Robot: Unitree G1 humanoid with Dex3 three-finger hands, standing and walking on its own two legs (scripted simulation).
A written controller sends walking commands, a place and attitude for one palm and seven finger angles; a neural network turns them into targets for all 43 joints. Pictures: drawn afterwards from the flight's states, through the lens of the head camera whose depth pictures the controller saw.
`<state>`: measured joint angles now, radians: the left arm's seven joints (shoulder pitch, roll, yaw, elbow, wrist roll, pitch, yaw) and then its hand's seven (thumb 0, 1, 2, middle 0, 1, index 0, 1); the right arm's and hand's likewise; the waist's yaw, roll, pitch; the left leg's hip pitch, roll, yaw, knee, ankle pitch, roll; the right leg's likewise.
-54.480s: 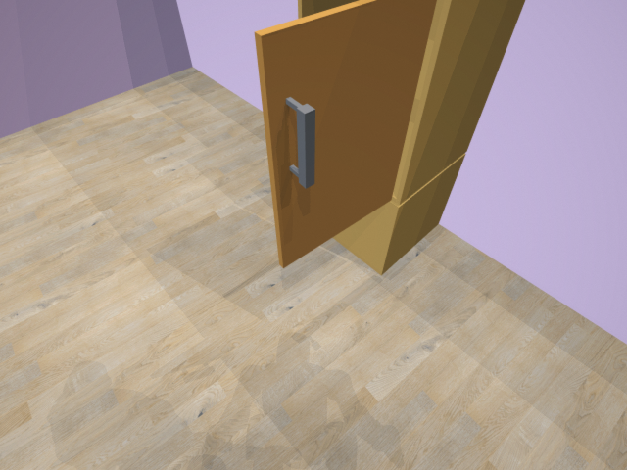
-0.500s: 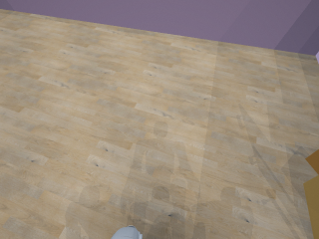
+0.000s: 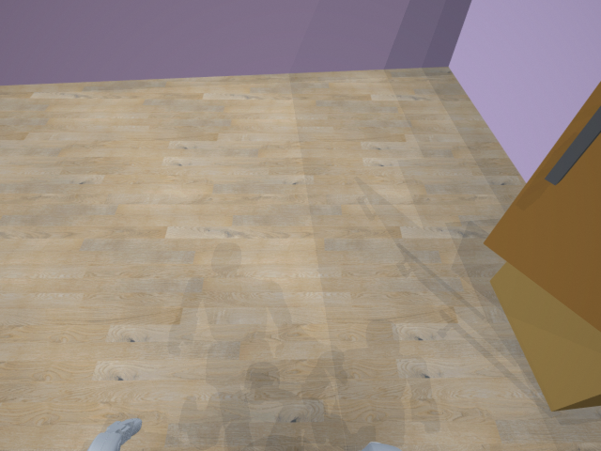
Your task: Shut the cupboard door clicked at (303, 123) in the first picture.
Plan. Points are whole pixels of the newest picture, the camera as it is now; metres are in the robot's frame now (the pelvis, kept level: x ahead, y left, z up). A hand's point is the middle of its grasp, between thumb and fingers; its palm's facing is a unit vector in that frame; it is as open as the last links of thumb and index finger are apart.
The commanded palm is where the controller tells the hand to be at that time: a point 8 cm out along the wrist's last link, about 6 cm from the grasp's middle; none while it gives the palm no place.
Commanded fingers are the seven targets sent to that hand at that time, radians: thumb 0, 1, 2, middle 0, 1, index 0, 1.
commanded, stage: turn to face it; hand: left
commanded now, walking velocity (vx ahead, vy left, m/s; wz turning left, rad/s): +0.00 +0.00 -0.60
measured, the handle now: (584, 141) +0.63 -0.48 +0.05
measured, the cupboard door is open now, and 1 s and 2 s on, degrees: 33 33 33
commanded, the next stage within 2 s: take the last steps up to it in 1.36 s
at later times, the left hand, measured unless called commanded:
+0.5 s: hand out of the picture +0.14 +0.17 -0.18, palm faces -0.22 -0.96 -0.18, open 7.4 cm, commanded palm none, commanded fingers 0.00 0.90 0.90 -0.20 -0.30 -0.20 -0.30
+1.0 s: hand (244, 403) +0.21 +0.10 -0.15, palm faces -0.53 -0.79 -0.30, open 7.4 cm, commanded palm none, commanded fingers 0.00 0.90 0.90 -0.20 -0.30 -0.20 -0.30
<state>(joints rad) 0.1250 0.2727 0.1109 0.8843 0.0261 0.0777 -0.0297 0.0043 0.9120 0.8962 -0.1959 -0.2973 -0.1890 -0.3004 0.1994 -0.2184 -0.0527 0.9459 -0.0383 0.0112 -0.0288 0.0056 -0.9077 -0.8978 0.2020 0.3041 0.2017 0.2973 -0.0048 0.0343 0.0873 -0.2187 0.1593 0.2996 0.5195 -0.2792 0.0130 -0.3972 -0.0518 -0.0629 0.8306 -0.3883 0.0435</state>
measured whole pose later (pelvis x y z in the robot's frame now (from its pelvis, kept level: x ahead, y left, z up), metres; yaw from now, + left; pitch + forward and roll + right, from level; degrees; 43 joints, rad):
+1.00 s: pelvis +0.01 -0.02 -0.01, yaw -35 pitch +1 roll +0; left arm 0.17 0.22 0.05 0.87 0.02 0.04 -0.01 0.00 0.91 0.90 -0.20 -0.30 -0.20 -0.30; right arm 0.19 -0.30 -0.07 0.92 -0.02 0.07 -0.02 0.01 -0.91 -0.90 0.20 0.30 0.20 0.30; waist 0.00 0.07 0.08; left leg -0.47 0.11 0.06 1.09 -0.46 -0.07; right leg -0.28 0.01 -0.01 0.58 -0.31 -0.02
